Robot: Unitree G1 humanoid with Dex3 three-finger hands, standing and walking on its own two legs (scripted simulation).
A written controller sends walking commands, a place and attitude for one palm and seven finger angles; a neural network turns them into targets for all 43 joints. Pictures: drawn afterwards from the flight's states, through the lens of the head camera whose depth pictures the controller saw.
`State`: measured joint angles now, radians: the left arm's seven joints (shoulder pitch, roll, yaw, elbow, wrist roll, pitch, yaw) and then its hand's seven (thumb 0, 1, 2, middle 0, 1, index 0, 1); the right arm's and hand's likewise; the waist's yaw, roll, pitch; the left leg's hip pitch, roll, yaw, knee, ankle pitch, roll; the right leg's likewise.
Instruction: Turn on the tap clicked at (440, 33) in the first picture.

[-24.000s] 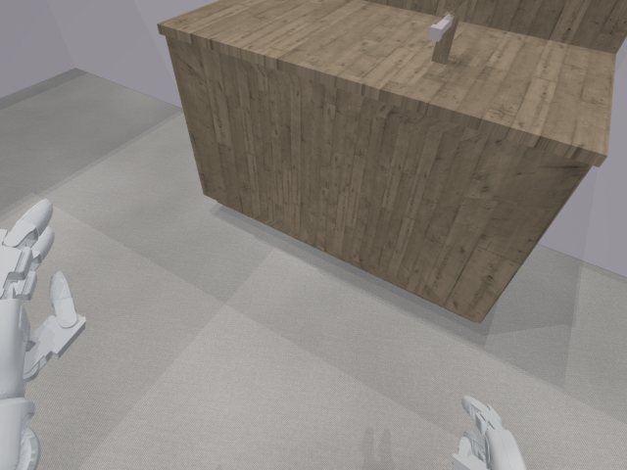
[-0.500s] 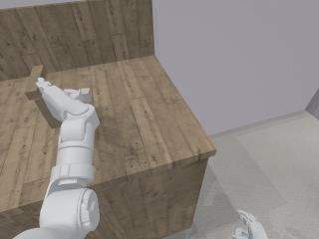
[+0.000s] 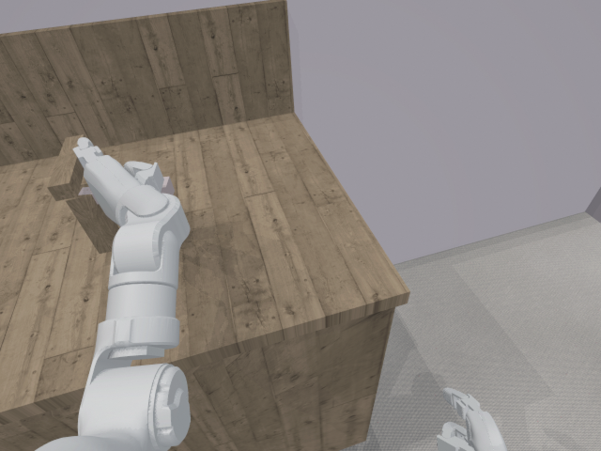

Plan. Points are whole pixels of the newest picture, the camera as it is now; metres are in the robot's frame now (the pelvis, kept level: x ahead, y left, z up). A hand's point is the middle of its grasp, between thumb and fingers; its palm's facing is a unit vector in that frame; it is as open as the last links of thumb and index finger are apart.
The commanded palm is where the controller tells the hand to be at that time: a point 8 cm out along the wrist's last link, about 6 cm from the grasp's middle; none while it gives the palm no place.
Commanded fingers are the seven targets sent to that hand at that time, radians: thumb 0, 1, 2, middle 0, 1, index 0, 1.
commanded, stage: lift the hand up off the lever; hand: left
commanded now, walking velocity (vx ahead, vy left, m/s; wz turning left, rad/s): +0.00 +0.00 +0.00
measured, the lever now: (162, 189) +0.44 +0.26 +0.14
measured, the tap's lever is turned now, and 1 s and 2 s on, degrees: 78 78 78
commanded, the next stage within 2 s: draw the hand back beside the body in 0.52 s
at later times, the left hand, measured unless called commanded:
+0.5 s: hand (155, 166) +0.39 +0.22 +0.23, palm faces +0.78 -0.62 -0.01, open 7.8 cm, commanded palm +0.33 +0.25 +0.22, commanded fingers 0.00 0.90 0.90 -0.15 -0.15 -0.15 -0.15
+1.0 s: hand (134, 229) +0.31 +0.23 +0.19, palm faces +0.38 -0.90 -0.20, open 7.7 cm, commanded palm +0.27 +0.26 +0.21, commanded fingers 0.00 0.90 0.90 -0.17 -0.21 -0.17 -0.21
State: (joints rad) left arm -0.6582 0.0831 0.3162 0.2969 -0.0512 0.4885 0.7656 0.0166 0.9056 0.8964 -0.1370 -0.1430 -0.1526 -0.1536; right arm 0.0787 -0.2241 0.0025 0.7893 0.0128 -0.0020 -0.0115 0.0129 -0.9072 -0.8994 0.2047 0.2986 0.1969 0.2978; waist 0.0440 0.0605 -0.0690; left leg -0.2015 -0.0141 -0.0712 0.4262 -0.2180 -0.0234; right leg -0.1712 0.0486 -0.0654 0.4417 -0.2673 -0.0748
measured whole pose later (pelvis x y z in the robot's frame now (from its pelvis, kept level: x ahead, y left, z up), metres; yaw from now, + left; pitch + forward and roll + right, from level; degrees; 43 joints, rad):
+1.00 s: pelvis -0.01 +0.00 +0.00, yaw -3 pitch -5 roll +0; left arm -0.07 0.35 0.25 -0.11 -0.13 0.19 0.17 0.02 0.90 0.90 -0.17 -0.18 -0.17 -0.19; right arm 0.14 -0.26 0.01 0.65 0.03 -0.01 -0.05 0.01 -0.91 -0.90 0.20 0.30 0.20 0.30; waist 0.02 0.06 0.01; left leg -0.11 0.01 -0.03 0.42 -0.23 -0.02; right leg -0.09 0.07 -0.02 0.42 -0.25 -0.07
